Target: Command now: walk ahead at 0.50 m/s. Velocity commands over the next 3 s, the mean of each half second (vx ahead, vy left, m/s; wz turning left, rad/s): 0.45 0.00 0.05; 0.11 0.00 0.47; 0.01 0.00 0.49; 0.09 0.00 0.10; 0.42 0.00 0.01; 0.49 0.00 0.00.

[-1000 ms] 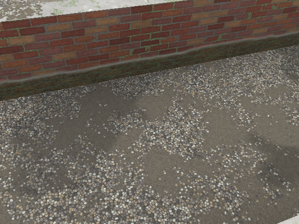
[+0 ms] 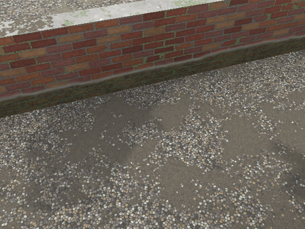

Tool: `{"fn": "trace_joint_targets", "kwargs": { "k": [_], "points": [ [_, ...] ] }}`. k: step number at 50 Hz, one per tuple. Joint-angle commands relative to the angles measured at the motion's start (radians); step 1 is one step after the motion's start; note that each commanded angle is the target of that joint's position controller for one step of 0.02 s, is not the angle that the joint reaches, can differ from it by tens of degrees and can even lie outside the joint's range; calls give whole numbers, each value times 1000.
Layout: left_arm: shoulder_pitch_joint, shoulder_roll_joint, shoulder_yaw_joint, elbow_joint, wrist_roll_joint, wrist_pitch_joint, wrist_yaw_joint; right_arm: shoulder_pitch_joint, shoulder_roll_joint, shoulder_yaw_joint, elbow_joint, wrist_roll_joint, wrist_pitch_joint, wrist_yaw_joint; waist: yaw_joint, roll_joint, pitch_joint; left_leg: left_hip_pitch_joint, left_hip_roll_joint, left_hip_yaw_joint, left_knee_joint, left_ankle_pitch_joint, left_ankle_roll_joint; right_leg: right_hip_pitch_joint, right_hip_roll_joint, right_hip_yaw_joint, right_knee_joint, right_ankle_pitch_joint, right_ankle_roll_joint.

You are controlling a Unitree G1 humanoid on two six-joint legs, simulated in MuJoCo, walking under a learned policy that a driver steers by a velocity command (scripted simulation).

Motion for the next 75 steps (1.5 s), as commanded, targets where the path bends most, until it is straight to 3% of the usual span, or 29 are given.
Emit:
{"fn": "trace_joint_targets", "kwargs": {
  "k": [1, 17, 22, 23, 24, 32, 37, 40, 41, 43, 45, 46, 47, 48, 49, 50, 52, 53, 54, 58, 62, 63, 64, 65, 66, 67, 68, 70, 75],
  "points": [
    [-77, 75, 20, -90, 0, -17, 2, -51, -71, -19, -85, 0, -16, -1, 1, 3, -50, -3, 22, -39, -90, 351, 24, 10, -37, 42, -106, 318, -23],
    [-76, 70, 17, -94, 1, -21, 1, -56, -66, -17, -89, -2, -20, 0, 0, 2, -48, 0, 21, -44, -95, 343, 25, 10, -39, 41, -112, 304, -23],
    [-41, 96, 28, -91, 10, -17, 9, -42, -82, -25, -76, 11, -16, 0, 18, -6, -15, -42, 5, -94, -97, 300, 46, 25, -56, 26, -135, 221, -12],
    [-37, 105, 33, -91, 9, -17, 8, -41, -90, -30, -78, 9, -17, -1, 16, 6, -11, -46, 2, -103, -94, 304, 51, 21, -59, 25, -141, 217, -7],
    [-11, 109, 35, -83, 18, -13, 15, -20, -79, -24, -81, 2, -20, -6, 22, -34, 10, -59, 8, -110, -85, 360, 47, 15, -72, 21, -139, 291, -8],
    [6, 139, 66, -76, 26, -1, 23, 23, -123, -52, -88, 6, 5, -8, 1, -12, -98, -81, 10, -157, -15, 549, 48, 105, -120, -46, -76, 547, -12],
    [-42, 148, 77, -90, 29, 9, 16, 44, -173, -78, -101, 5, 33, -14, -47, 64, -95, -74, 61, -299, -36, 791, 99, 19, -74, -107, -16, 382, 11],
    [-52, 145, 76, -110, 21, 14, 8, 46, -236, -97, -97, -21, 42, -12, -69, 223, -69, 21, 131, -481, -151, 969, 179, -160, 5, -106, 18, -77, 44],
    [-40, 157, 76, -108, 17, 12, 7, 45, -251, -103, -99, -26, 43, -10, -71, 232, -70, 62, 153, -532, -182, 979, 205, -202, 11, -77, 12, -135, 51],
    [-27, 170, 77, -99, 3, 2, 7, 9, -252, -109, -93, -21, 40, -14, -45, 184, -75, 62, 150, -543, -201, 887, 196, -164, 3, -27, -66, -54, 55],
    [53, 169, 79, -67, 8, -6, 10, -102, -221, -103, -115, 3, 38, -15, 20, 110, -113, -51, 74, -438, -167, 651, 111, 69, -30, -43, -252, 180, 39],
    [66, 182, 85, -58, 15, -5, 12, -97, -174, -91, -124, 23, 37, -16, 21, -14, -142, -191, 5, -341, -106, 329, 55, 263, -130, -8, -266, 484, 1],
    [62, 220, 91, -55, 29, -1, 7, -34, -131, -81, -129, 29, 37, -23, 12, -235, -172, -292, -88, -203, 32, -41, 17, 356, -299, 114, -235, 884, -92],
    [97, 200, 83, -56, 25, 7, 7, -5, -183, -101, -96, 5, 39, -24, 33, -170, -156, -323, -100, -144, 204, -144, -5, 315, -365, 153, -238, 1053, -169],
    [97, 171, 71, -72, 25, 16, 5, -6, -194, -111, -86, 2, 39, -26, 28, -104, -148, -345, -92, -145, 285, -135, -34, 277, -376, 142, -240, 1082, -203],
    [70, 163, 67, -71, 26, 18, 6, -13, -194, -113, -83, 9, 38, -24, 4, -83, -118, -341, -70, -135, 284, -93, -51, 229, -348, 98, -260, 1016, -195],
    [12, 168, 68, -68, 28, 10, 0, -1, -175, -102, -82, 9, 51, -15, -31, -143, -89, -285, -49, -94, 209, -29, -62, 169, -268, -1, -270, 910, -155],
    [59, 167, 73, -57, 28, 0, -7, -8, -197, -110, -59, 20, 43, -2, 7, -142, -104, -289, -54, -30, 306, -37, -43, 166, -283, 33, -273, 732, -162],
    [73, 167, 69, -53, 36, -9, -10, -26, -203, -113, -69, 16, 45, 7, -1, -133, -107, -312, -42, -35, 332, -55, -38, 148, -311, 46, -299, 656, -173],
    [42, 182, 82, -52, 32, -30, -11, -84, -179, -98, -91, 17, 49, 29, -9, -129, -76, -258, 0, -14, 224, -60, -18, 66, -324, 16, -317, 441, -174],
    [14, 205, 99, -48, 10, -21, -7, -22, -163, -90, -76, 22, 33, 36, -39, -105, -99, -80, -13, 45, -66, 44, 24, 2, -303, -41, -240, 268, -103],
    [27, 217, 110, -41, 10, -10, -10, 23, -170, -88, -61, 24, 17, 34, -56, -36, -96, 19, -7, -8, -217, 179, 31, -69, -259, -91, -151, 159, -54],
    [33, 161, 97, -73, 3, 0, -14, 50, -263, -108, -66, 12, 4, 20, -50, 252, -56, 95, 190, -361, -336, 323, 87, -303, -130, -210, 113, -81, 34],
    [-67, 167, 85, -129, 15, 14, -2, 108, -347, -136, -63, 19, 0, 8, -122, 339, -30, 35, 354, -583, -365, 662, 219, -461, -19, -135, 260, -287, 52],
    [-42, 161, 84, -117, 8, 23, 0, 122, -302, -123, -49, 10, -1, -7, -94, 258, -53, 79, 348, -523, -311, 808, 274, -473, -53, -36, 393, -257, 60],
    [-30, 153, 82, -102, 3, 27, 3, 89, -263, -111, -48, 4, 0, -19, -69, 221, -65, 51, 323, -475, -312, 714, 282, -479, -56, -14, 461, -189, 66],
    [-23, 165, 87, -85, 3, 26, 7, 37, -228, -100, -49, -2, 1, -27, -29, 153, -54, 23, 257, -404, -309, 612, 242, -471, -70, 3, 491, -90, 70],
    [33, 184, 98, -42, 18, 31, -1, -19, -180, -81, -60, -1, 0, -24, 8, 103, -88, -13, 194, -311, -299, 680, 214, -396, -56, -9, 534, -6, 82],
    [24, 153, 91, -22, 8, 66, -25, 31, -167, -73, -33, 1, -16, -9, 7, 68, -67, -39, 167, -313, -351, 392, 184, -337, -50, 7, 426, 40, 85]
  ]
}}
